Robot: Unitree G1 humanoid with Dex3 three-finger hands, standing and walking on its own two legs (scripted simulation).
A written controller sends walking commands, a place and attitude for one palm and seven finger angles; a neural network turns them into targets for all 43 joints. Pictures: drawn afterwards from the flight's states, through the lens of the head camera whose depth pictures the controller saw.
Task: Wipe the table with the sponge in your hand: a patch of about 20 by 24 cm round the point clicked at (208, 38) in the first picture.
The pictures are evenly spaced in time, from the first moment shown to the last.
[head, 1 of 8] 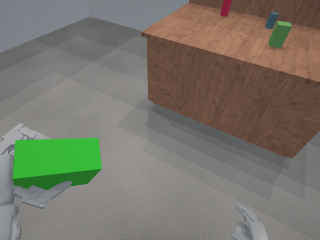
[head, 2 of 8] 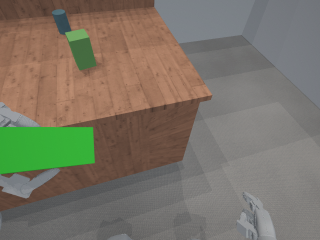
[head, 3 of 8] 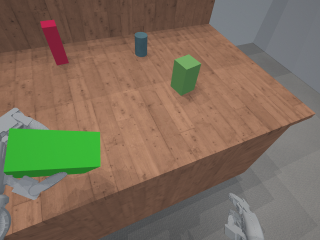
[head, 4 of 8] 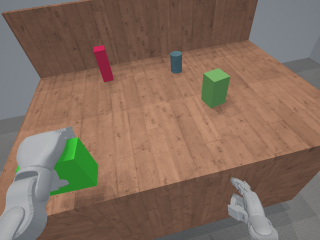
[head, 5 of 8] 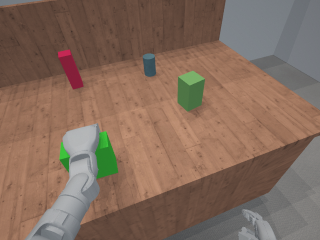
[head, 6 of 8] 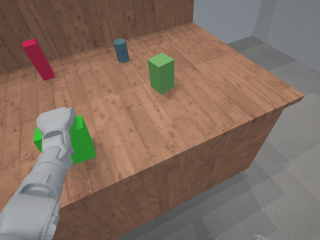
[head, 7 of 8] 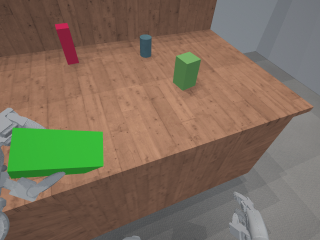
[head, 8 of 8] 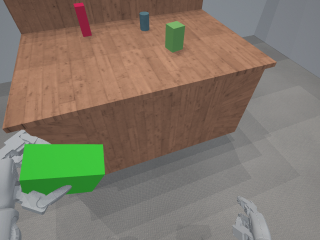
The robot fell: no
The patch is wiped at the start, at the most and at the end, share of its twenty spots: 0.00 1.00 1.00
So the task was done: yes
